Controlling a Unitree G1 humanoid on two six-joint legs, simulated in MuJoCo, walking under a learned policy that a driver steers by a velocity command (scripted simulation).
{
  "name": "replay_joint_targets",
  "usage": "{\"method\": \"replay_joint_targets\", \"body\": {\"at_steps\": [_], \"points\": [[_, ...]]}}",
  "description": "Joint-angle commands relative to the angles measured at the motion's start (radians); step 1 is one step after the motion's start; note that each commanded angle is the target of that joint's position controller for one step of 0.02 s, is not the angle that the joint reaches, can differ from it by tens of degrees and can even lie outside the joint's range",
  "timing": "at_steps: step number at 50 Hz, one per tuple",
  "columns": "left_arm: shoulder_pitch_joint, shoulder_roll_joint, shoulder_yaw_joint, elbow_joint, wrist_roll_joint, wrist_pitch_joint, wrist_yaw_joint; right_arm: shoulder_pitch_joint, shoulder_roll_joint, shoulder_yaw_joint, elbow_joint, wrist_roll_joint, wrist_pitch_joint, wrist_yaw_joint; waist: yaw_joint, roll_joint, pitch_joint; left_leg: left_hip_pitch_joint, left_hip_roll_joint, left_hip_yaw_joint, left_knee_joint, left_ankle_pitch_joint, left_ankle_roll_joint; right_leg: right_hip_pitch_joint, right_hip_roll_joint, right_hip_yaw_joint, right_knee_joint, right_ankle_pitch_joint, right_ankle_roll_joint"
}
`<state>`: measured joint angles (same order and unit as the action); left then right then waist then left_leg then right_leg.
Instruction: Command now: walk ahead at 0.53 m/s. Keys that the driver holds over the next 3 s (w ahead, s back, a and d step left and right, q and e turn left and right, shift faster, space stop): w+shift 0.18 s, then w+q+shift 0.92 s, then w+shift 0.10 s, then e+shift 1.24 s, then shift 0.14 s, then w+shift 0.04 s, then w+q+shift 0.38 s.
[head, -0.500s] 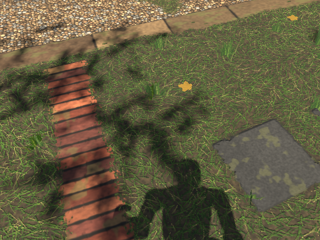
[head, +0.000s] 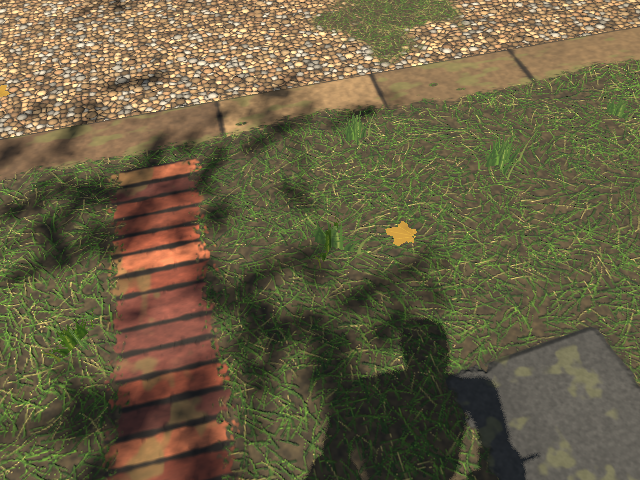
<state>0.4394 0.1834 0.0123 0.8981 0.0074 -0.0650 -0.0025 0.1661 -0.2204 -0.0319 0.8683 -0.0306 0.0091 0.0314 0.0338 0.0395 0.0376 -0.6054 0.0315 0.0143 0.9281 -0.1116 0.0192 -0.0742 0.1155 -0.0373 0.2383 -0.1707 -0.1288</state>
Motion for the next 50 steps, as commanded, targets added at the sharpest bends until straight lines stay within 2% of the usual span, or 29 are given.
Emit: {"method": "replay_joint_targets", "body": {"at_steps": [1, 10, 14, 15, 17, 18, 19, 20, 21, 22, 23, 24, 25, 27, 28, 30, 33, 36, 38, 40, 41, 42, 43, 44, 45, 46, 47, 48, 50], "points": [[0.081, 0.145, 0.042, -0.015, 0.0, -0.012, 0.006, -0.116, -0.097, -0.027, -0.08, -0.003, -0.015, 0.004, 0.012, -0.067, 0.061, -0.264, 0.05, -0.043, -0.033, 0.053, -0.009, 0.158, -0.361, 0.344, -0.202, -0.222, -0.073], [0.205, 0.126, 0.041, 0.068, 0.009, -0.041, 0.006, -0.321, -0.055, -0.016, -0.141, 0.001, -0.043, 0.016, 0.077, -0.088, 0.141, -0.333, 0.026, 0.047, -0.15, 0.069, 0.008, 0.245, -0.315, 0.223, -0.222, -0.044, -0.06], [0.245, 0.123, 0.033, 0.114, 0.024, -0.056, 0.012, -0.398, -0.038, 0.001, -0.187, 0.009, -0.054, 0.029, 0.097, -0.107, 0.158, -0.281, -0.025, 0.099, -0.218, 0.028, 0.08, 0.3, -0.329, 0.092, -0.216, 0.277, -0.025], [0.23, 0.124, 0.03, 0.122, 0.028, -0.058, 0.015, -0.394, -0.036, 0.005, -0.195, 0.01, -0.055, 0.029, 0.079, -0.113, 0.146, -0.23, -0.042, 0.127, -0.244, 0.009, 0.105, 0.305, -0.325, 0.042, -0.185, 0.448, -0.007], [0.197, 0.146, 0.027, 0.123, 0.029, -0.059, 0.027, -0.338, -0.043, 0.007, -0.188, 0.003, -0.056, 0.022, 0.023, -0.157, 0.069, -0.011, -0.117, 0.212, -0.272, -0.032, 0.147, 0.271, -0.327, -0.053, -0.042, 1.043, 0.03], [0.19, 0.173, 0.031, 0.127, 0.031, -0.053, 0.038, -0.252, -0.067, 0.0, -0.166, -0.001, -0.058, 0.018, -0.029, -0.188, 0.005, 0.106, -0.155, 0.23, -0.256, -0.063, 0.166, 0.267, -0.341, -0.079, 0.099, 1.279, 0.046], [0.163, 0.21, 0.04, 0.121, 0.03, -0.044, 0.048, -0.083, -0.104, -0.014, -0.119, -0.002, -0.062, 0.013, -0.11, -0.213, -0.08, 0.287, -0.178, 0.218, -0.252, -0.1, 0.193, 0.213, -0.356, -0.096, 0.311, 1.376, 0.058], [0.11, 0.248, 0.05, 0.103, 0.021, -0.04, 0.05, 0.151, -0.154, -0.039, -0.047, -0.002, -0.065, 0.005, -0.221, -0.205, -0.178, 0.549, -0.172, 0.163, -0.323, -0.094, 0.234, 0.091, -0.355, -0.106, 0.581, 1.308, 0.07], [0.051, 0.242, 0.049, 0.071, 0.021, -0.045, 0.043, 0.331, -0.233, -0.074, -0.001, -0.007, -0.063, -0.01, -0.295, -0.134, -0.263, 0.81, -0.037, -0.056, -0.385, -0.276, 0.285, -0.145, -0.296, -0.109, 0.916, 0.885, 0.068], [0.032, 0.107, 0.024, 0.002, 0.015, -0.069, 0.017, 0.292, -0.305, -0.095, -0.003, -0.005, -0.048, -0.016, -0.175, 0.159, -0.291, 1.069, 0.226, -0.649, -0.511, -0.426, 0.422, -0.618, -0.069, -0.044, 1.298, -0.218, 0.122], [-0.078, 0.186, 0.034, -0.058, 0.007, -0.09, 0.012, 0.27, -0.291, -0.097, 0.006, 0.013, -0.045, -0.014, -0.191, 0.049, -0.268, 1.08, 0.248, -0.838, -0.646, -0.442, 0.466, -0.818, -0.082, 0.134, 1.384, -0.18, 0.093], [-0.151, 0.201, 0.032, -0.096, 0.008, -0.105, 0.008, 0.231, -0.255, -0.092, 0.008, 0.017, -0.049, -0.018, -0.164, -0.017, -0.155, 0.955, 0.235, -0.714, -0.686, -0.359, 0.426, -0.835, -0.155, 0.16, 1.304, -0.098, 0.082], [-0.15, 0.196, 0.03, -0.101, 0.012, -0.11, 0.005, 0.199, -0.192, -0.079, 0.017, 0.014, -0.053, -0.019, -0.102, -0.103, -0.065, 0.778, 0.197, -0.617, -0.722, -0.251, 0.386, -0.769, -0.186, 0.143, 1.205, -0.077, 0.082], [-0.141, 0.159, 0.022, -0.113, 0.053, -0.069, -0.005, 0.143, -0.144, -0.059, 0.011, 0.011, -0.069, -0.031, -0.002, -0.126, 0.019, 0.532, 0.093, -0.464, -0.746, -0.143, 0.337, -0.655, -0.222, 0.131, 1.103, -0.119, 0.119], [-0.138, 0.146, 0.02, -0.124, 0.067, -0.047, -0.011, 0.144, -0.137, -0.053, 0.01, 0.021, -0.081, -0.032, 0.02, -0.113, 0.037, 0.461, 0.065, -0.431, -0.754, -0.13, 0.332, -0.639, -0.235, 0.119, 1.063, -0.147, 0.136], [-0.246, 0.129, 0.009, -0.189, 0.073, -0.021, -0.02, 0.158, -0.166, -0.053, 0.003, 0.037, -0.102, -0.028, 0.021, -0.082, 0.096, 0.295, 0.02, -0.383, -0.803, -0.093, 0.327, -0.617, -0.243, 0.065, 0.92, -0.126, 0.166], [-0.442, 0.117, -0.007, -0.273, 0.05, -0.022, -0.032, 0.207, -0.183, -0.059, -0.008, 0.032, -0.114, -0.023, -0.032, -0.041, 0.137, 0.174, -0.039, -0.344, -0.818, 0.129, 0.279, -0.495, -0.207, 0.014, 0.611, 0.117, 0.189], [-0.522, 0.122, -0.013, -0.306, 0.028, -0.025, -0.035, 0.296, -0.213, -0.072, 0.001, 0.038, -0.113, -0.02, -0.099, 0.002, 0.073, 0.319, -0.021, -0.363, -0.783, 0.41, 0.221, -0.397, -0.147, 0.002, 0.427, 0.287, 0.16], [-0.528, 0.146, -0.011, -0.322, 0.025, -0.024, -0.027, 0.298, -0.231, -0.076, -0.003, 0.043, -0.107, -0.029, -0.097, 0.01, 0.034, 0.458, -0.011, -0.366, -0.701, 0.561, 0.191, -0.347, -0.119, 0.016, 0.314, 0.257, 0.139], [-0.374, 0.225, 0.019, -0.289, 0.018, -0.029, -0.003, 0.277, -0.281, -0.085, -0.013, 0.034, -0.108, -0.035, -0.018, 0.024, -0.109, 0.53, -0.006, -0.381, -0.449, 0.795, 0.141, -0.108, -0.075, 0.041, 0.277, 0.147, 0.12], [-0.19, 0.27, 0.041, -0.247, 0.01, -0.033, 0.015, 0.223, -0.321, -0.094, -0.026, 0.028, -0.111, -0.031, 0.093, 0.031, -0.204, 0.47, -0.024, -0.378, -0.232, 0.76, 0.128, 0.099, -0.1, 0.052, 0.268, 0.092, 0.112], [0.024, 0.338, 0.068, -0.205, 0.027, -0.033, 0.04, 0.178, -0.264, -0.081, -0.049, 0.02, -0.121, -0.024, 0.187, 0.004, -0.321, 0.321, -0.065, -0.343, 0.04, 0.559, 0.123, 0.356, -0.22, 0.139, 0.325, -0.103, 0.093], [0.095, 0.395, 0.086, -0.192, 0.081, -0.032, 0.048, 0.235, -0.073, -0.036, -0.094, 0.057, -0.123, -0.028, 0.133, -0.276, -0.433, 0.016, -0.166, -0.223, 0.392, -0.318, 0.11, 0.598, -0.551, 0.55, 0.25, -0.345, 0.024], [0.023, 0.391, 0.097, -0.192, 0.067, -0.027, 0.028, 0.264, -0.14, -0.031, -0.137, 0.073, -0.112, -0.036, 0.073, -0.414, -0.509, -0.103, -0.134, -0.158, 0.523, -0.346, 0.12, 0.571, -0.615, 0.898, 0.098, -0.453, -0.033], [-0.09, 0.272, 0.078, -0.212, 0.057, -0.024, 0.02, 0.174, -0.192, -0.038, -0.117, 0.044, -0.094, -0.04, 0.07, -0.253, -0.327, -0.152, -0.053, -0.136, 0.506, -0.229, 0.125, 0.412, -0.543, 0.735, 0.065, -0.526, -0.015], [-0.128, 0.207, 0.063, -0.199, 0.05, -0.024, 0.015, 0.124, -0.19, -0.039, -0.117, 0.025, -0.082, -0.027, 0.062, -0.134, -0.201, -0.15, -0.017, -0.117, 0.467, -0.174, 0.118, 0.272, -0.504, 0.576, 0.061, -0.404, -0.007], [-0.128, 0.186, 0.058, -0.178, 0.054, -0.024, 0.014, 0.087, -0.172, -0.038, -0.124, 0.014, -0.07, -0.012, 0.048, -0.083, -0.133, -0.14, 0.009, -0.107, 0.445, -0.169, 0.112, 0.176, -0.471, 0.467, 0.039, -0.276, 0.009], [-0.105, 0.167, 0.05, -0.143, 0.051, -0.029, 0.017, 0.067, -0.14, -0.034, -0.146, 0.001, -0.055, 0.004, 0.024, -0.094, -0.078, -0.138, 0.032, -0.104, 0.436, -0.173, 0.107, 0.098, -0.443, 0.367, 0.017, -0.197, 0.018], [-0.075, 0.134, 0.042, -0.091, 0.027, -0.048, 0.0, 0.019, -0.087, -0.017, -0.197, -0.001, -0.026, 0.022, -0.013, -0.125, -0.022, -0.174, 0.077, -0.095, 0.424, -0.179, 0.1, 0.027, -0.441, 0.242, -0.024, -0.091, 0.035]]}}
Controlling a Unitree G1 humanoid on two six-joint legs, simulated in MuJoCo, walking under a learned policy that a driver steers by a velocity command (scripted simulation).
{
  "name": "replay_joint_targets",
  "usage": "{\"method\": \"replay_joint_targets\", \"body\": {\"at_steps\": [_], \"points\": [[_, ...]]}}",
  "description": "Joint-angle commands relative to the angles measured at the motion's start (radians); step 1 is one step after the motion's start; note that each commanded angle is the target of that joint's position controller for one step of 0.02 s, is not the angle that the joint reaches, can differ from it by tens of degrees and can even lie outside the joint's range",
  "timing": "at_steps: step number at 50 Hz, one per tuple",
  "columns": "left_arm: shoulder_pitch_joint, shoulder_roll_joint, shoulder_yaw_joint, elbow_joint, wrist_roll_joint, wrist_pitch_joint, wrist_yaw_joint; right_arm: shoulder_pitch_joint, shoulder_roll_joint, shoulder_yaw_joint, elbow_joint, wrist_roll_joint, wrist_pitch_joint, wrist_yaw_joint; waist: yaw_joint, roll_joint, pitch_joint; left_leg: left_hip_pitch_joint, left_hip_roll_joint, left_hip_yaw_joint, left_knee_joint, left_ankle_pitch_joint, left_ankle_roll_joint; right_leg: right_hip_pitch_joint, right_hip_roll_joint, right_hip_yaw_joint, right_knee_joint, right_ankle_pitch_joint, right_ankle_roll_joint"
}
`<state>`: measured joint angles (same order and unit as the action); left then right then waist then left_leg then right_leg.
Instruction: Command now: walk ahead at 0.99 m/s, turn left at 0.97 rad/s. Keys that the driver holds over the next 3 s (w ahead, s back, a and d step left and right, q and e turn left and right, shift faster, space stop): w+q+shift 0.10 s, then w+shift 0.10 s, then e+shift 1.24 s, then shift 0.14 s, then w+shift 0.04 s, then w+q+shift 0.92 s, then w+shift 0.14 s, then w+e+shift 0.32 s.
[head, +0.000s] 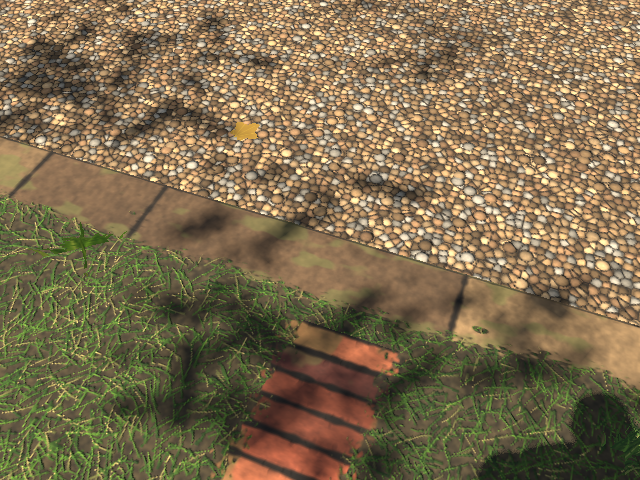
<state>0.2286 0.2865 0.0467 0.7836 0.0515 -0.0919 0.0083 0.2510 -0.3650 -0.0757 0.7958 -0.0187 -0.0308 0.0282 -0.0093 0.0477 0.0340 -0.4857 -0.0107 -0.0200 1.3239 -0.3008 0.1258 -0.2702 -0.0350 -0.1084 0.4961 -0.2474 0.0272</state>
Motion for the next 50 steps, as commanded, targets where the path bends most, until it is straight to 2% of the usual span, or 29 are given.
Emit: {"method": "replay_joint_targets", "body": {"at_steps": [1, 4, 7, 8, 10, 11, 12, 13, 14, 15, 16, 17, 18, 20, 23, 27, 29, 34, 35, 36, 37, 38, 39, 40, 41, 42, 44, 46, 50], "points": [[0.132, 0.028, 0.007, 0.038, -0.028, -0.03, -0.017, -0.103, 0.067, 0.033, -0.155, -0.014, 0.023, 0.033, 0.015, -0.135, 0.005, -0.318, 0.132, -0.054, 0.01, 0.032, -0.01, 0.197, -0.289, 0.246, -0.307, 0.047, -0.11], [0.052, 0.053, 0.01, 0.038, -0.027, -0.051, -0.02, -0.182, 0.054, 0.044, -0.224, -0.011, 0.029, 0.052, -0.041, -0.153, 0.058, -0.277, 0.137, -0.018, -0.146, 0.211, -0.016, 0.09, -0.236, 0.02, -0.38, 0.206, -0.08], [0.096, 0.095, 0.016, 0.061, -0.024, -0.058, -0.017, -0.261, 0.044, 0.054, -0.242, -0.013, 0.026, 0.07, -0.024, -0.082, 0.108, -0.148, 0.088, 0.085, -0.419, 0.336, 0.014, 0.076, -0.176, -0.131, -0.445, 0.358, -0.076], [0.129, 0.121, 0.019, 0.072, -0.024, -0.058, -0.017, -0.287, 0.051, 0.06, -0.249, -0.018, 0.019, 0.072, -0.019, -0.082, 0.134, -0.106, 0.074, 0.113, -0.493, 0.336, 0.031, 0.092, -0.196, -0.144, -0.446, 0.477, -0.085], [0.18, 0.169, 0.023, 0.088, -0.024, -0.045, -0.01, -0.27, 0.026, 0.055, -0.221, -0.026, 0.008, 0.062, -0.034, -0.103, 0.102, -0.016, -0.008, 0.163, -0.568, 0.299, 0.065, 0.221, -0.216, -0.158, -0.373, 0.905, -0.096], [0.196, 0.199, 0.027, 0.092, -0.024, -0.03, -0.004, -0.203, 0.01, 0.049, -0.189, -0.034, -0.003, 0.051, -0.066, -0.117, 0.057, 0.07, -0.062, 0.169, -0.605, 0.241, 0.072, 0.269, -0.223, -0.152, -0.257, 1.098, -0.104], [0.192, 0.235, 0.031, 0.096, -0.025, -0.013, 0.004, -0.051, -0.015, 0.037, -0.139, -0.045, -0.015, 0.041, -0.14, -0.134, -0.026, 0.246, -0.101, 0.146, -0.656, 0.2, 0.081, 0.267, -0.231, -0.141, -0.037, 1.201, -0.11], [0.17, 0.241, 0.029, 0.092, -0.034, -0.001, 0.01, 0.155, -0.035, 0.023, -0.062, -0.049, -0.024, 0.027, -0.233, -0.122, -0.12, 0.488, -0.088, 0.093, -0.785, 0.305, 0.096, 0.201, -0.208, -0.146, 0.238, 1.141, -0.101], [0.229, 0.173, 0.016, 0.083, -0.034, 0.003, 0.004, 0.195, -0.11, 0.0, -0.03, -0.06, -0.024, 0.006, -0.188, -0.027, -0.213, 0.721, 0.058, -0.055, -0.735, 0.377, 0.085, 0.006, -0.117, -0.117, 0.592, 0.426, -0.081], [0.429, 0.033, -0.015, 0.059, -0.093, 0.011, -0.005, 0.13, -0.209, -0.015, -0.082, -0.07, -0.027, -0.007, -0.053, 0.215, -0.459, 1.016, 0.491, -0.576, -0.71, 0.866, 0.225, -0.298, 0.048, 0.034, 1.091, -0.366, -0.043], [0.284, 0.139, 0.009, 0.047, -0.091, 0.014, 0.018, 0.183, -0.19, -0.032, -0.095, -0.019, -0.024, -0.016, -0.146, -0.012, -0.556, 0.927, 0.449, -0.525, -0.771, 1.067, 0.213, -0.294, 0.056, 0.237, 1.122, -0.237, -0.057], [0.213, 0.106, 0.003, 0.024, -0.099, 0.012, 0.019, 0.112, -0.152, -0.019, -0.066, -0.008, -0.036, -0.023, -0.085, 0.007, -0.37, 0.76, 0.428, -0.384, -0.807, 1.076, 0.194, -0.336, 0.017, 0.215, 1.049, -0.175, -0.054], [0.214, 0.084, -0.004, 0.042, -0.072, 0.014, 0.014, 0.061, -0.072, 0.001, -0.051, -0.004, -0.045, -0.02, -0.026, -0.051, -0.204, 0.57, 0.378, -0.293, -0.864, 0.984, 0.146, -0.327, -0.03, 0.179, 0.918, -0.15, -0.052], [0.26, 0.055, 0.0, 0.088, -0.037, 0.055, -0.001, 0.004, 0.009, 0.028, -0.049, 0.0, -0.054, -0.028, 0.036, -0.02, -0.087, 0.338, 0.322, -0.136, -0.959, 0.945, 0.086, -0.216, -0.051, 0.163, 0.807, -0.129, -0.041], [0.236, 0.015, 0.011, 0.074, -0.036, 0.094, -0.018, 0.001, 0.007, 0.024, -0.038, 0.008, -0.072, -0.032, 0.072, -0.006, -0.094, 0.279, 0.29, 0.004, -1.013, 0.979, 0.074, -0.198, -0.043, 0.122, 0.726, -0.07, -0.038], [0.111, -0.025, 0.003, 0.015, -0.033, 0.097, -0.036, -0.065, 0.051, 0.036, -0.046, 0.015, -0.066, -0.055, 0.08, 0.049, -0.051, 0.264, 0.203, 0.207, -1.03, 0.84, 0.038, -0.222, -0.041, 0.05, 0.454, 0.186, -0.054], [0.056, -0.034, -0.002, -0.007, -0.028, 0.097, -0.048, -0.045, 0.042, 0.033, -0.043, 0.018, -0.062, -0.062, 0.052, 0.052, -0.051, 0.299, 0.204, 0.257, -1.006, 0.796, 0.028, -0.188, -0.022, 0.011, 0.307, 0.292, -0.068], [0.075, 0.019, 0.02, -0.049, -0.005, 0.11, -0.058, -0.008, -0.015, 0.006, -0.045, 0.023, -0.026, -0.078, 0.049, 0.043, -0.068, 0.398, 0.288, 0.274, -0.766, 0.911, -0.009, -0.108, 0.05, -0.053, 0.196, 0.123, -0.136], [0.114, 0.029, 0.027, -0.049, -0.007, 0.107, -0.051, -0.015, -0.023, 0.001, -0.052, 0.024, -0.015, -0.077, 0.063, 0.038, -0.08, 0.398, 0.295, 0.277, -0.661, 0.918, -0.022, -0.074, 0.073, -0.055, 0.166, 0.07, -0.157], [0.203, 0.038, 0.036, -0.033, -0.006, 0.097, -0.038, -0.039, -0.027, -0.002, -0.061, 0.029, -0.002, -0.071, 0.112, -0.001, -0.114, 0.359, 0.279, 0.291, -0.473, 0.849, -0.049, 0.027, 0.089, -0.039, 0.078, 0.105, -0.19], [0.265, 0.122, 0.063, -0.03, -0.01, 0.085, -0.021, -0.025, -0.036, -0.005, -0.075, 0.027, 0.005, -0.063, 0.148, -0.136, -0.13, 0.205, 0.185, 0.293, -0.197, 0.467, -0.109, 0.165, -0.01, 0.151, -0.005, 0.544, -0.245], [0.2, 0.243, 0.094, -0.042, -0.039, 0.109, -0.012, 0.035, 0.032, 0.004, -0.124, 0.008, 0.022, -0.049, 0.038, -0.331, -0.137, -0.111, -0.064, 0.218, 0.141, -0.394, -0.18, 0.292, -0.231, 0.578, 0.016, 1.099, -0.417], [0.191, 0.287, 0.109, -0.097, -0.074, 0.115, -0.018, 0.09, 0.051, 0.028, -0.138, -0.021, 0.03, -0.051, 0.053, -0.249, -0.305, -0.141, -0.035, -0.037, 0.166, -0.391, -0.192, 0.309, -0.327, 0.781, -0.139, 0.78, -0.508], [0.131, 0.217, 0.098, -0.11, -0.062, 0.128, -0.012, 0.032, 0.017, 0.023, -0.133, -0.019, 0.033, -0.054, 0.048, -0.116, -0.209, -0.166, -0.002, -0.067, 0.132, -0.327, -0.184, 0.222, -0.304, 0.746, -0.192, 0.366, -0.483], [0.075, 0.147, 0.075, -0.109, -0.05, 0.143, -0.005, -0.042, 0.0, 0.016, -0.139, -0.012, 0.03, -0.059, 0.023, -0.042, -0.055, -0.182, 0.025, -0.063, 0.024, -0.232, -0.177, 0.076, -0.238, 0.656, -0.237, 0.168, -0.42], [0.036, 0.117, 0.065, -0.113, -0.051, 0.146, -0.004, -0.08, -0.008, 0.013, -0.154, -0.016, 0.031, -0.065, 0.003, -0.037, -0.019, -0.159, 0.048, -0.062, -0.082, -0.168, -0.175, 0.02, -0.175, 0.586, -0.25, 0.109, -0.357], [0.014, 0.113, 0.067, -0.127, -0.046, 0.141, -0.007, -0.061, 0.012, 0.018, -0.138, -0.028, 0.057, -0.067, -0.002, -0.06, -0.056, -0.065, 0.034, -0.041, -0.165, -0.099, -0.18, -0.023, -0.094, 0.501, -0.228, 0.181, -0.294], [0.025, 0.147, 0.08, -0.131, -0.043, 0.133, -0.015, -0.058, 0.04, 0.026, -0.142, -0.017, 0.07, -0.063, 0.004, -0.053, -0.106, -0.044, 0.019, -0.046, -0.242, -0.088, -0.185, 0.006, -0.064, 0.491, -0.2, 0.23, -0.263], [0.04, 0.175, 0.095, -0.145, -0.04, 0.146, -0.017, -0.12, 0.031, 0.026, -0.167, -0.009, 0.074, -0.064, 0.046, -0.123, -0.105, -0.077, -0.001, -0.075, -0.372, -0.053, -0.19, 0.04, -0.037, 0.581, -0.229, -0.047, -0.228]]}}
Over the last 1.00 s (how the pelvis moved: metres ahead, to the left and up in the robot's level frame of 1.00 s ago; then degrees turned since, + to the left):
0.77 0.17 -0.02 37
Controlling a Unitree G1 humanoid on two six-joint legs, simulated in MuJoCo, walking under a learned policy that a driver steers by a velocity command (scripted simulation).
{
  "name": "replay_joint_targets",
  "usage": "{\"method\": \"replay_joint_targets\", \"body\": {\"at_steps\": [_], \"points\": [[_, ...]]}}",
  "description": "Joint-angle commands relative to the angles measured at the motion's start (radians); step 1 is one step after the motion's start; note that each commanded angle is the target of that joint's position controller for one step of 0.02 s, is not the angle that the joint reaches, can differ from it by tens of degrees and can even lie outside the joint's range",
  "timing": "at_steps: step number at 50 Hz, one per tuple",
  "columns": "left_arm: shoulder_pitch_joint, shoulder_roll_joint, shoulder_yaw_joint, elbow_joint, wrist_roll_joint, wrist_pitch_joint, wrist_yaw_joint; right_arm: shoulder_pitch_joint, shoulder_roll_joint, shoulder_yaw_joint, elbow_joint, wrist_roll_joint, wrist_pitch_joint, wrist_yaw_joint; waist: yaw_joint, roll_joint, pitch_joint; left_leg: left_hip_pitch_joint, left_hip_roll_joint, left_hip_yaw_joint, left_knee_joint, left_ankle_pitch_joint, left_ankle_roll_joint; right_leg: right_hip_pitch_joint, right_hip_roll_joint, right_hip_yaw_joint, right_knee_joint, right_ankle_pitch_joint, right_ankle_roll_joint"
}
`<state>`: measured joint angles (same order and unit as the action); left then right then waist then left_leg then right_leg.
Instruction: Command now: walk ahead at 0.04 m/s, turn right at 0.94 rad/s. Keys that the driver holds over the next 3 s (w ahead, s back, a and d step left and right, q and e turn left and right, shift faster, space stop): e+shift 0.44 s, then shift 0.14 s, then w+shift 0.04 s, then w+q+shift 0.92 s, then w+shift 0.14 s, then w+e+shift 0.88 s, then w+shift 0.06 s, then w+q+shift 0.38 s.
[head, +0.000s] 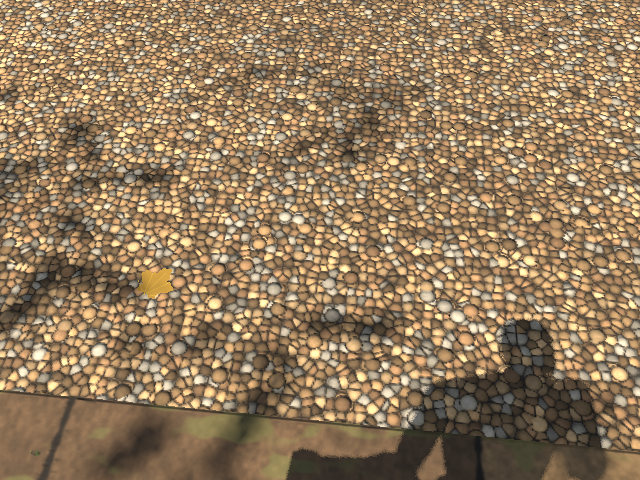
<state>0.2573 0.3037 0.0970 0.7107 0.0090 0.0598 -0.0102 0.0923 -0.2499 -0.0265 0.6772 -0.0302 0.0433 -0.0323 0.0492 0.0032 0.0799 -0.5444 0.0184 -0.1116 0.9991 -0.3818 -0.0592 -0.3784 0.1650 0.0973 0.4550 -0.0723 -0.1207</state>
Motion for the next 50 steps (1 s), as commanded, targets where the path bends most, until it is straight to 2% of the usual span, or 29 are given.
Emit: {"method": "replay_joint_targets", "body": {"at_steps": [1, 7, 9, 11, 12, 13, 14, 15, 16, 17, 19, 20, 24, 29, 30, 32, 33, 34, 35, 36, 37, 38, 39, 40, 41, 42, 44, 47, 50], "points": [[0.011, 0.161, 0.047, -0.077, 0.004, -0.003, 0.001, 0.027, -0.09, -0.025, -0.051, 0.003, -0.002, -0.003, -0.005, -0.093, -0.145, -0.022, -0.037, 0.01, -0.073, 0.033, -0.004, 0.153, -0.233, 0.401, -0.196, -0.276, -0.074], [-0.004, 0.177, 0.056, -0.091, 0.014, 0.0, -0.008, 0.013, -0.117, -0.028, -0.053, 0.019, -0.029, -0.005, 0.011, -0.142, -0.144, 0.065, -0.092, -0.015, -0.25, 0.019, 0.041, 0.174, -0.215, 0.513, -0.178, -0.296, -0.048], [-0.034, 0.177, 0.056, -0.098, 0.013, 0.0, -0.013, 0.047, -0.125, -0.03, -0.045, 0.026, -0.038, -0.009, -0.005, -0.163, -0.142, 0.165, -0.118, -0.011, -0.35, 0.008, 0.062, 0.13, -0.202, 0.54, -0.171, -0.256, -0.03], [-0.078, 0.167, 0.052, -0.107, 0.003, -0.004, -0.017, 0.127, -0.141, -0.036, -0.026, 0.029, -0.045, -0.023, -0.054, -0.175, -0.136, 0.348, -0.125, -0.004, -0.548, 0.057, 0.083, 0.028, -0.16, 0.551, -0.174, -0.311, 0.03], [-0.081, 0.144, 0.044, -0.11, -0.006, -0.01, -0.014, 0.163, -0.175, -0.046, -0.018, 0.025, -0.049, -0.036, -0.075, -0.13, -0.134, 0.466, -0.059, -0.039, -0.701, 0.083, 0.098, -0.054, -0.099, 0.506, -0.135, -0.428, 0.088], [-0.003, 0.081, 0.029, -0.106, -0.014, -0.015, -0.006, 0.15, -0.262, -0.063, -0.043, 0.021, -0.047, -0.046, -0.038, 0.057, -0.181, 0.544, 0.19, -0.266, -0.807, -0.112, 0.147, -0.115, -0.003, 0.341, 0.108, -0.537, 0.14], [-0.012, 0.111, 0.04, -0.115, 0.002, -0.019, 0.001, 0.026, -0.319, -0.067, -0.085, -0.003, -0.042, -0.035, -0.026, 0.225, -0.112, 0.441, 0.376, -0.495, -0.88, -0.124, 0.244, -0.269, 0.096, 0.086, 0.395, -0.511, 0.165], [-0.051, 0.205, 0.059, -0.1, 0.035, -0.019, 0.0, 0.005, -0.233, -0.052, -0.082, -0.007, -0.036, -0.027, -0.02, 0.093, -0.077, 0.346, 0.344, -0.358, -0.843, 0.035, 0.267, -0.24, -0.03, 0.062, 0.547, -0.404, 0.177], [-0.025, 0.187, 0.058, -0.087, 0.036, -0.014, -0.013, -0.022, -0.173, -0.033, -0.088, -0.001, -0.035, -0.022, 0.005, 0.072, -0.083, 0.307, 0.265, -0.228, -0.788, 0.17, 0.243, -0.189, -0.034, 0.048, 0.629, -0.344, 0.164], [0.017, 0.16, 0.048, -0.073, 0.032, -0.004, -0.024, -0.041, -0.153, -0.026, -0.095, -0.001, -0.035, -0.016, 0.021, 0.079, -0.091, 0.306, 0.212, -0.122, -0.762, 0.267, 0.224, -0.179, -0.04, 0.034, 0.723, -0.307, 0.161], [0.046, 0.151, 0.038, -0.061, 0.014, 0.013, -0.047, -0.037, -0.145, -0.02, -0.114, -0.001, -0.034, -0.017, 0.01, 0.118, -0.096, 0.335, 0.177, -0.008, -0.73, 0.371, 0.226, -0.207, -0.068, -0.017, 0.842, -0.274, 0.168], [0.018, 0.149, 0.033, -0.071, 0.008, 0.017, -0.05, -0.006, -0.147, -0.021, -0.112, -0.001, -0.035, -0.015, -0.009, 0.116, -0.086, 0.368, 0.177, 0.02, -0.723, 0.391, 0.227, -0.233, -0.088, -0.034, 0.821, -0.265, 0.175], [-0.094, 0.112, 0.009, -0.11, 0.006, 0.02, -0.056, 0.16, -0.186, -0.044, -0.066, 0.0, -0.041, -0.01, -0.094, 0.139, -0.091, 0.541, 0.226, 0.036, -0.673, 0.581, 0.253, -0.279, -0.13, -0.067, 0.652, -0.314, 0.205], [-0.107, 0.068, -0.017, -0.113, -0.007, 0.022, -0.045, 0.145, -0.201, -0.058, -0.05, 0.0, -0.046, 0.016, -0.081, 0.195, -0.136, 0.489, 0.245, 0.1, -0.612, 0.678, 0.258, -0.07, -0.123, -0.11, 0.402, -0.398, 0.167], [-0.109, 0.07, -0.021, -0.115, -0.004, 0.02, -0.044, 0.163, -0.208, -0.063, -0.045, -0.005, -0.046, 0.023, -0.095, 0.207, -0.165, 0.469, 0.245, 0.097, -0.644, 0.457, 0.253, -0.019, -0.116, -0.137, 0.348, -0.41, 0.15], [-0.128, 0.072, -0.03, -0.118, 0.005, 0.013, -0.05, 0.196, -0.219, -0.067, -0.027, -0.011, -0.039, 0.04, -0.111, 0.23, -0.139, 0.365, 0.248, 0.035, -0.738, -0.082, 0.246, 0.093, -0.106, -0.159, 0.205, -0.445, 0.106], [-0.087, 0.048, -0.041, -0.093, 0.009, 0.003, -0.049, 0.191, -0.203, -0.062, -0.013, -0.005, -0.032, 0.049, -0.073, 0.195, -0.097, 0.262, 0.233, 0.03, -0.752, -0.2, 0.235, 0.213, -0.097, -0.172, 0.077, -0.385, 0.073], [0.011, 0.032, -0.048, -0.043, 0.01, -0.015, -0.043, 0.166, -0.182, -0.058, -0.005, 0.009, -0.024, 0.051, -0.006, 0.122, -0.056, 0.119, 0.196, 0.054, -0.701, -0.262, 0.218, 0.392, -0.088, -0.191, -0.078, -0.276, 0.038], [0.163, 0.075, -0.037, 0.02, 0.016, -0.034, -0.031, 0.138, -0.133, -0.046, -0.013, 0.013, -0.029, 0.053, 0.072, -0.019, -0.058, -0.092, 0.129, 0.104, -0.545, -0.271, 0.174, 0.633, -0.163, -0.085, -0.15, -0.317, 0.016], [0.283, 0.148, -0.031, 0.032, 0.038, -0.054, -0.018, 0.136, 0.004, -0.012, -0.041, 0.01, -0.038, 0.063, 0.099, -0.3, -0.122, -0.248, 0.024, 0.191, -0.108, -0.335, 0.136, 0.746, -0.491, 0.305, -0.268, -0.669, 0.007], [0.222, 0.252, -0.001, -0.001, 0.038, -0.065, 0.006, 0.028, -0.078, -0.031, -0.095, 0.018, -0.044, 0.059, 0.132, -0.27, 0.041, -0.446, -0.05, 0.069, -0.022, -0.158, 0.133, 0.537, -0.609, 0.489, -0.361, -0.771, -0.089], [0.167, 0.179, -0.018, 0.011, 0.042, -0.076, 0.019, -0.039, -0.154, -0.056, -0.102, 0.03, -0.052, 0.066, 0.1, -0.148, 0.124, -0.45, -0.008, -0.04, 0.033, -0.012, 0.14, 0.482, -0.548, 0.376, -0.361, -0.714, -0.063], [0.081, 0.137, -0.035, 0.002, 0.031, -0.091, 0.022, 0.037, -0.162, -0.067, -0.064, 0.037, -0.062, 0.081, 0.024, -0.15, 0.11, -0.412, -0.009, -0.049, 0.042, 0.083, 0.131, 0.466, -0.487, 0.263, -0.355, -0.576, -0.018], [0.028, 0.109, -0.041, -0.011, 0.025, -0.103, 0.022, 0.109, -0.166, -0.071, -0.016, 0.033, -0.061, 0.086, -0.015, -0.147, 0.062, -0.363, 0.002, -0.028, 0.06, 0.138, 0.111, 0.474, -0.439, 0.148, -0.355, -0.436, 0.015], [0.014, 0.084, -0.048, -0.017, 0.021, -0.115, 0.029, 0.146, -0.171, -0.076, 0.017, 0.018, -0.053, 0.091, -0.027, -0.141, 0.027, -0.321, 0.005, 0.013, 0.109, 0.173, 0.094, 0.456, -0.413, 0.069, -0.359, -0.357, 0.025], [0.014, 0.066, -0.053, -0.014, 0.02, -0.126, 0.028, 0.158, -0.157, -0.075, 0.031, 0.012, -0.047, 0.095, -0.035, -0.131, 0.016, -0.306, 0.011, 0.031, 0.146, 0.199, 0.085, 0.434, -0.395, 0.011, -0.361, -0.301, 0.029], [0.049, 0.069, -0.05, 0.007, 0.02, -0.142, 0.02, 0.121, -0.123, -0.067, 0.019, 0.014, -0.04, 0.104, -0.03, -0.105, 0.045, -0.343, 0.022, 0.049, 0.17, 0.251, 0.081, 0.399, -0.39, -0.064, -0.379, -0.245, 0.029], [0.109, 0.073, -0.045, 0.047, 0.025, -0.157, 0.015, 0.045, -0.107, -0.06, -0.003, 0.012, -0.037, 0.114, -0.013, -0.086, 0.089, -0.403, 0.029, 0.079, 0.13, 0.314, 0.087, 0.398, -0.389, -0.145, -0.407, -0.185, 0.029], [0.145, 0.062, -0.049, 0.087, 0.025, -0.169, 0.02, -0.029, -0.091, -0.046, -0.033, 0.005, -0.039, 0.128, -0.007, -0.07, 0.121, -0.412, 0.049, 0.147, 0.032, 0.345, 0.125, 0.435, -0.385, -0.233, -0.424, -0.064, 0.046]]}}
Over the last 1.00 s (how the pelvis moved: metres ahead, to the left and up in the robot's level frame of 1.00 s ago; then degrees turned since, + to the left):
0.54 0.06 0.00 -18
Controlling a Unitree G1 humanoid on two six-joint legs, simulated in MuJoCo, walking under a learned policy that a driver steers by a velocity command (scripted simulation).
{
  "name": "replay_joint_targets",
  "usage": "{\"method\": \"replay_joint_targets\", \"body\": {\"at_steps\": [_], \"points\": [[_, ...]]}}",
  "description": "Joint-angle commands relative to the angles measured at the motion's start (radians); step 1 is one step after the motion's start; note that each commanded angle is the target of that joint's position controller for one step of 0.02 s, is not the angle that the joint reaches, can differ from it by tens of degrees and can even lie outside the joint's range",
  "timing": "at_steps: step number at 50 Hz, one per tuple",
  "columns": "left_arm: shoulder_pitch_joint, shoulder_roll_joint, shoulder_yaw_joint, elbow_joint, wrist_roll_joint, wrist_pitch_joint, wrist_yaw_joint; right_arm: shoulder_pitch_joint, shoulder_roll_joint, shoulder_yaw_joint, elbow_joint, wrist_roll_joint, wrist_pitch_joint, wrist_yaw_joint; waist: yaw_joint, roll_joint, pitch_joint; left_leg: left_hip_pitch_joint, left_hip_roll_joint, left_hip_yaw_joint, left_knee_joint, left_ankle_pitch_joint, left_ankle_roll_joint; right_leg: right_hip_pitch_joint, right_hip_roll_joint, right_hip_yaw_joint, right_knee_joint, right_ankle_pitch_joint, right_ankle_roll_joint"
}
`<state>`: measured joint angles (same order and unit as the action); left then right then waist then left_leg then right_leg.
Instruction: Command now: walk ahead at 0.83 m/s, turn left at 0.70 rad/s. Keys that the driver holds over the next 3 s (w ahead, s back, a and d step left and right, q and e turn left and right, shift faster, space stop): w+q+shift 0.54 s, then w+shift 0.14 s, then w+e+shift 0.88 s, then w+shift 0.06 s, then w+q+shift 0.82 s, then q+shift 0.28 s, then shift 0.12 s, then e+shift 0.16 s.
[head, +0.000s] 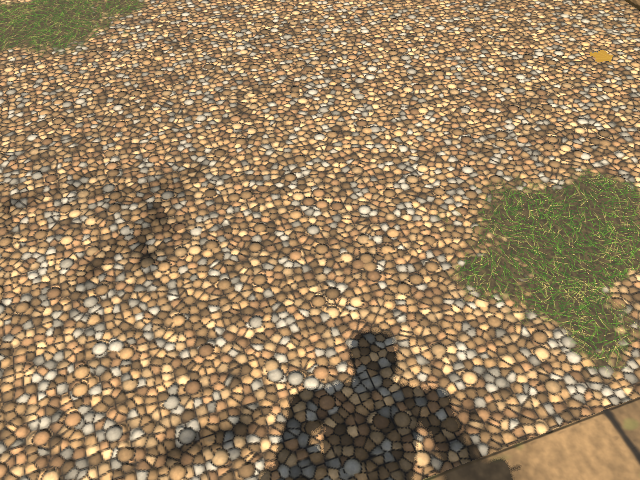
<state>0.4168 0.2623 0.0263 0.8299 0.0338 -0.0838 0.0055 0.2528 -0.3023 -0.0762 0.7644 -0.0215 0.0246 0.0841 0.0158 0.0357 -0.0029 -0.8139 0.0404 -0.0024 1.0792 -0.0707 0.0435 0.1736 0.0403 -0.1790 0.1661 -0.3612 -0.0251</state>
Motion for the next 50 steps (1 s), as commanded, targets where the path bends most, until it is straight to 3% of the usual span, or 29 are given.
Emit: {"method": "replay_joint_targets", "body": {"at_steps": [1, 3, 5, 7, 8, 9, 10, 11, 12, 13, 14, 16, 20, 23, 27, 30, 31, 32, 33, 34, 35, 36, 37, 38, 40, 43, 45, 47, 50], "points": [[-0.005, 0.103, 0.021, -0.02, -0.001, -0.028, 0.006, -0.226, -0.033, 0.011, -0.133, -0.005, -0.022, 0.018, 0.032, -0.088, 0.216, -0.129, 0.029, 0.072, -0.107, 0.035, 0.038, -0.106, -0.257, 0.013, -0.137, 0.296, -0.041], [0.01, 0.117, 0.021, 0.005, -0.002, -0.028, 0.012, -0.269, -0.013, 0.028, -0.159, -0.004, -0.024, 0.026, 0.028, -0.082, 0.213, -0.039, 0.007, 0.154, -0.231, 0.015, 0.081, -0.079, -0.252, -0.056, -0.102, 0.608, -0.018], [0.019, 0.161, 0.028, 0.016, 0.001, -0.024, 0.025, -0.247, -0.021, 0.032, -0.164, 0.005, -0.02, 0.018, -0.005, -0.121, 0.133, 0.157, -0.074, 0.239, -0.312, -0.022, 0.126, -0.041, -0.263, -0.101, 0.029, 1.22, 0.002], [-0.017, 0.227, 0.047, 0.007, 0.016, 0.008, 0.044, -0.031, -0.076, 0.014, -0.113, 0.015, -0.019, 0.002, -0.132, -0.181, -0.009, 0.376, -0.146, 0.238, -0.309, -0.173, 0.17, -0.002, -0.305, -0.098, 0.354, 1.571, -0.002], [-0.056, 0.261, 0.059, -0.011, 0.024, 0.022, 0.043, 0.161, -0.129, -0.011, -0.06, 0.016, -0.025, -0.011, -0.225, -0.187, -0.11, 0.603, -0.171, 0.19, -0.31, -0.28, 0.205, -0.095, -0.324, -0.076, 0.614, 1.543, -0.027], [-0.075, 0.256, 0.06, -0.023, 0.02, 0.021, 0.032, 0.331, -0.194, -0.044, -0.004, 0.004, -0.032, -0.031, -0.296, -0.121, -0.188, 0.887, -0.168, 0.081, -0.419, -0.337, 0.233, -0.286, -0.277, -0.072, 0.944, 1.244, -0.034], [-0.087, 0.092, 0.023, -0.086, -0.001, 0.0, 0.0, 0.228, -0.286, -0.078, -0.014, 0.01, -0.012, -0.052, -0.17, 0.231, -0.178, 1.164, 0.083, -0.42, -0.582, -0.609, 0.348, -0.804, -0.03, -0.035, 1.381, 0.061, 0.031], [-0.169, 0.127, 0.014, -0.174, -0.006, -0.034, -0.009, 0.182, -0.317, -0.082, -0.061, 0.009, -0.01, -0.045, -0.169, 0.126, -0.277, 1.213, 0.203, -0.849, -0.758, -0.645, 0.462, -1.004, 0.033, 0.216, 1.537, -0.035, 0.026], [-0.269, 0.148, 0.012, -0.202, -0.003, -0.055, -0.011, 0.193, -0.281, -0.077, -0.048, 0.011, -0.016, -0.054, -0.182, -0.019, -0.182, 1.134, 0.211, -0.798, -0.819, -0.539, 0.412, -1.052, -0.041, 0.291, 1.463, 0.037, 0.017], [-0.231, 0.142, 0.004, -0.199, -0.009, -0.065, -0.011, 0.197, -0.238, -0.067, -0.016, 0.012, -0.026, -0.064, -0.109, -0.1, -0.063, 0.954, 0.196, -0.717, -0.855, -0.448, 0.368, -0.99, -0.093, 0.287, 1.307, 0.074, 0.011], [-0.229, 0.133, -0.001, -0.194, 0.006, -0.055, -0.008, 0.153, -0.203, -0.056, -0.012, 0.006, -0.041, -0.073, -0.058, -0.135, -0.003, 0.807, 0.144, -0.614, -0.861, -0.381, 0.331, -0.92, -0.138, 0.286, 1.194, 0.059, 0.019], [-0.162, 0.131, -0.007, -0.167, 0.042, -0.004, -0.008, 0.079, -0.164, -0.032, -0.031, 0.008, -0.066, -0.081, 0.017, -0.119, 0.054, 0.62, 0.054, -0.471, -0.882, -0.311, 0.316, -0.818, -0.167, 0.281, 1.076, 0.02, 0.05], [-0.344, 0.102, -0.022, -0.238, 0.031, 0.032, -0.029, 0.104, -0.171, -0.031, -0.031, 0.019, -0.098, -0.068, -0.022, -0.055, 0.14, 0.427, -0.031, -0.373, -0.95, -0.179, 0.293, -0.764, -0.173, 0.197, 0.765, 0.211, 0.103], [-0.462, 0.103, -0.023, -0.273, 0.021, 0.02, -0.039, 0.18, -0.179, -0.041, -0.005, 0.03, -0.102, -0.067, -0.088, -0.025, 0.111, 0.544, -0.057, -0.363, -0.882, -0.003, 0.23, -0.792, -0.138, 0.205, 0.555, 0.495, 0.089], [-0.558, 0.115, -0.021, -0.319, 0.006, 0.008, -0.045, 0.22, -0.199, -0.048, 0.007, 0.027, -0.103, -0.074, -0.138, 0.018, 0.08, 0.655, -0.028, -0.422, -0.824, 0.181, 0.191, -0.709, -0.081, 0.207, 0.404, 0.537, 0.061], [-0.442, 0.144, -0.009, -0.284, 0.003, -0.002, -0.027, 0.183, -0.216, -0.048, 0.021, 0.018, -0.109, -0.094, -0.079, 0.034, 0.02, 0.772, -0.014, -0.404, -0.699, 0.434, 0.138, -0.51, -0.06, 0.21, 0.287, 0.505, 0.031], [-0.298, 0.199, 0.016, -0.241, -0.004, -0.006, -0.014, 0.171, -0.251, -0.052, 0.03, 0.002, -0.111, -0.093, -0.005, 0.037, -0.07, 0.839, -0.011, -0.399, -0.546, 0.603, 0.125, -0.397, -0.042, 0.206, 0.311, 0.417, 0.016], [-0.093, 0.233, 0.037, -0.183, -0.014, -0.009, 0.002, 0.134, -0.273, -0.057, 0.034, -0.01, -0.107, -0.092, 0.117, 0.028, -0.151, 0.817, -0.022, -0.358, -0.3, 0.632, 0.111, -0.227, -0.063, 0.195, 0.286, 0.36, 0.001], [0.102, 0.275, 0.058, -0.127, -0.003, -0.008, 0.022, 0.112, -0.194, -0.04, 0.036, -0.013, -0.113, -0.091, 0.194, -0.004, -0.229, 0.63, -0.063, -0.314, 0.002, 0.453, 0.1, 0.021, -0.13, 0.255, 0.384, 0.2, -0.012], [0.203, 0.31, 0.061, -0.1, 0.033, -0.011, 0.027, 0.17, 0.004, 0.013, 0.017, -0.021, -0.124, -0.095, 0.129, -0.317, -0.282, 0.311, -0.157, -0.255, 0.392, -0.513, 0.097, 0.264, -0.366, 0.506, 0.522, 0.267, -0.019], [0.151, 0.365, 0.085, -0.09, 0.026, -0.008, 0.006, 0.331, -0.027, 0.025, -0.003, 0.042, -0.128, -0.095, 0.039, -0.516, -0.435, 0.113, -0.218, -0.207, 0.51, -0.45, 0.076, 0.335, -0.503, 1.131, 0.202, -0.044, -0.165], [-0.01, 0.24, 0.071, -0.127, 0.011, -0.004, -0.007, 0.173, -0.114, 0.022, 0.018, 0.011, -0.118, -0.095, 0.039, -0.222, -0.229, 0.064, -0.117, -0.172, 0.409, -0.294, 0.081, 0.155, -0.41, 1.029, 0.087, -0.238, -0.174], [-0.064, 0.168, 0.056, -0.115, 0.007, -0.004, -0.014, 0.016, -0.149, 0.012, 0.002, -0.006, -0.114, -0.076, 0.06, -0.055, -0.08, 0.108, -0.091, -0.151, 0.313, -0.197, 0.071, -0.031, -0.329, 0.813, 0.092, -0.097, -0.16], [-0.051, 0.167, 0.052, -0.082, 0.015, -0.008, -0.018, -0.017, -0.126, 0.019, -0.022, -0.013, -0.116, -0.066, 0.036, -0.071, -0.056, 0.122, -0.083, -0.152, 0.288, -0.203, 0.065, -0.097, -0.306, 0.751, 0.116, 0.066, -0.181], [0.026, 0.107, 0.031, -0.002, -0.01, -0.019, -0.02, -0.082, -0.075, 0.037, -0.064, -0.051, -0.104, -0.051, -0.005, -0.117, 0.0, 0.126, -0.026, -0.119, 0.194, -0.234, 0.046, -0.194, -0.228, 0.65, 0.109, 0.21, -0.179], [0.069, 0.125, 0.036, 0.032, -0.029, -0.029, -0.013, -0.195, -0.039, 0.072, -0.139, -0.069, -0.103, -0.037, -0.025, -0.119, 0.059, 0.063, 0.016, -0.063, 0.0, -0.257, -0.006, -0.263, -0.209, 0.614, 0.031, 0.311, -0.223], [0.03, 0.154, 0.051, 0.02, -0.022, -0.027, -0.007, -0.311, -0.037, 0.093, -0.192, -0.054, -0.112, -0.021, -0.027, -0.101, 0.098, 0.172, 0.016, -0.03, -0.239, -0.119, -0.033, -0.398, -0.176, 0.545, -0.039, 0.335, -0.214], [0.025, 0.188, 0.065, 0.02, -0.034, -0.027, -0.016, -0.351, -0.027, 0.105, -0.2, -0.029, -0.114, -0.014, -0.014, -0.111, 0.091, 0.426, -0.037, 0.03, -0.391, 0.033, -0.036, -0.527, -0.158, 0.493, -0.108, 0.445, -0.188], [0.067, 0.207, 0.068, 0.038, -0.051, -0.029, -0.027, -0.306, -0.081, 0.082, -0.179, -0.02, -0.111, -0.042, -0.032, -0.092, 0.032, 0.594, -0.068, 0.026, -0.481, 0.077, -0.013, -0.421, -0.166, 0.463, 0.012, 0.716, -0.144]]}}
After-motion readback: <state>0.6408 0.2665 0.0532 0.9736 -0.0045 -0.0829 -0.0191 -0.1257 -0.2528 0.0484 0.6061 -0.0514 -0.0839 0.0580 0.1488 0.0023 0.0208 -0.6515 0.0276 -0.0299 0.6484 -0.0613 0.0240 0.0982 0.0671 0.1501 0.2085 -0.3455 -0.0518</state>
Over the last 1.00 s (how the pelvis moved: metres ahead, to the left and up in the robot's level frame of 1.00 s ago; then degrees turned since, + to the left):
0.12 -0.01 0.00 -24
